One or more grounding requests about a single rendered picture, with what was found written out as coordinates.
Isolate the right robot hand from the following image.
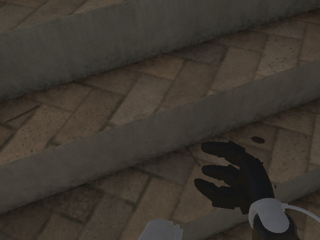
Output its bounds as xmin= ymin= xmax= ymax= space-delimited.
xmin=194 ymin=140 xmax=277 ymax=215

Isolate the right robot forearm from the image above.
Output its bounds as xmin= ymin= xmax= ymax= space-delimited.
xmin=248 ymin=198 xmax=301 ymax=240

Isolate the left robot thigh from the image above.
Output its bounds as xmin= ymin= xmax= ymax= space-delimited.
xmin=138 ymin=218 xmax=183 ymax=240

